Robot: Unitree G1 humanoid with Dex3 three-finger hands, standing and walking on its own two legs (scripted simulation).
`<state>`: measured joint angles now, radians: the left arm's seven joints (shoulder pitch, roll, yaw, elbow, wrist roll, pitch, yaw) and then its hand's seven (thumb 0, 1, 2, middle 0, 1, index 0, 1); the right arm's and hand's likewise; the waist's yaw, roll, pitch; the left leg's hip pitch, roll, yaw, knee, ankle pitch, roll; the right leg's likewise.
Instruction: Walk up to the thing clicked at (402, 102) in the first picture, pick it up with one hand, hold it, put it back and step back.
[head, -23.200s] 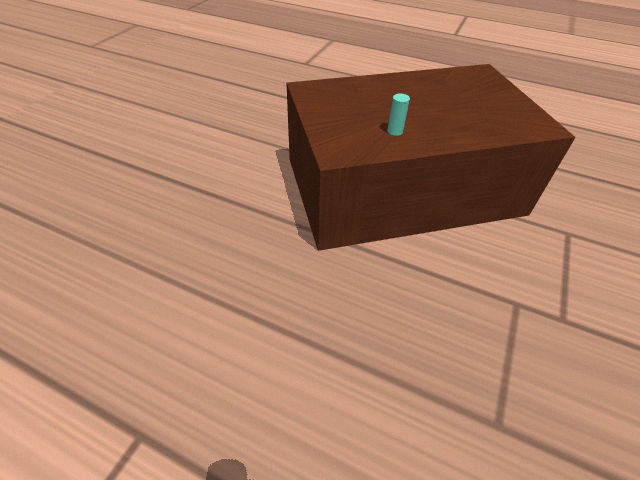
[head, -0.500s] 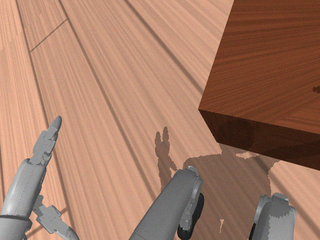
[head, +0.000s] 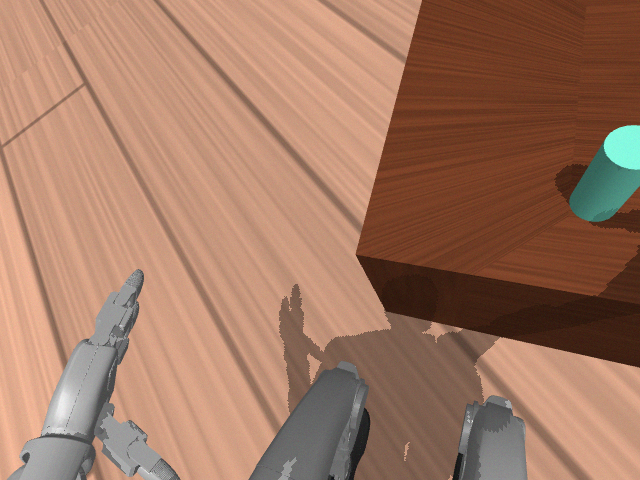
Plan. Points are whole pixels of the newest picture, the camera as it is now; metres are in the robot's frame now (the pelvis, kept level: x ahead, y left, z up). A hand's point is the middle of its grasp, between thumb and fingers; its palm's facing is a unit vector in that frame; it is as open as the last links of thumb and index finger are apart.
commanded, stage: home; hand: right
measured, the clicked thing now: (611, 178) +0.56 -0.23 -0.11
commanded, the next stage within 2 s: none
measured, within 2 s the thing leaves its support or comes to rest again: neither
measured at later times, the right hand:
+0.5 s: hand out of the picture +0.40 -0.33 +0.03, palm faces +0.29 +0.89 -0.34, open 17.3 cm
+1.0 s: hand out of the picture +0.22 -0.19 +0.07, palm faces +0.20 +0.95 -0.22, open 17.3 cm
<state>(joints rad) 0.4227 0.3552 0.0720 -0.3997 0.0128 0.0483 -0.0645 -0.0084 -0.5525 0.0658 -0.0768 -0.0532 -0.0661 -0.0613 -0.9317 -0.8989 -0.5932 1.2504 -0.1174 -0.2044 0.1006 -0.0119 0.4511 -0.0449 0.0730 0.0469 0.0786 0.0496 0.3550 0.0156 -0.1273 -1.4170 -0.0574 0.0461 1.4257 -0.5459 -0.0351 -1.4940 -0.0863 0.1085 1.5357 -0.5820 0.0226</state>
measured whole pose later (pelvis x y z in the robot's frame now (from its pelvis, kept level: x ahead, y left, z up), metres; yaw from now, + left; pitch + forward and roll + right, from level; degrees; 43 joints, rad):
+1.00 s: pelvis +0.06 +0.01 +0.13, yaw -5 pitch +9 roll +1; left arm 0.41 0.23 -0.01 0.10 -0.05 0.16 0.05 0.01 0.90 0.90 -0.20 -0.30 -0.20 -0.30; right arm 0.40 -0.19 0.00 0.18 0.04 0.06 -0.08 -0.01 0.50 -0.08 0.06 0.06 0.06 0.06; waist 0.00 -0.02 -0.13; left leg -0.60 0.01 -0.01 0.90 -0.46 -0.03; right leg -0.63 -0.03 0.02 0.91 -0.45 0.02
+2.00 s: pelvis +0.05 +0.01 +0.12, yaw -5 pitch +9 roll +0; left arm 0.46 0.20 0.00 0.04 -0.04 0.14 0.08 0.02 0.90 0.90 -0.20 -0.30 -0.20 -0.30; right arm 0.45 -0.20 0.01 0.08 0.02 0.01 -0.09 -0.01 0.48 -0.09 0.06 0.06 0.06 0.06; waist -0.01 0.00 -0.13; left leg -0.65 0.02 -0.03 0.97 -0.49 -0.03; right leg -0.66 -0.03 0.00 0.97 -0.46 0.02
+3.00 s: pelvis +0.04 +0.01 +0.12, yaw -5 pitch +8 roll +1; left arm 0.30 0.22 -0.01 0.45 -0.03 -0.04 0.14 0.01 0.90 0.90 -0.20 -0.30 -0.20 -0.30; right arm 0.47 -0.20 0.01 0.02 0.02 0.16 -0.15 -0.01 0.51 -0.07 0.06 0.05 0.06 0.06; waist 0.02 -0.03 -0.11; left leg -0.62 0.00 0.00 0.95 -0.47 -0.01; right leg -0.65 -0.05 0.03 0.97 -0.46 0.03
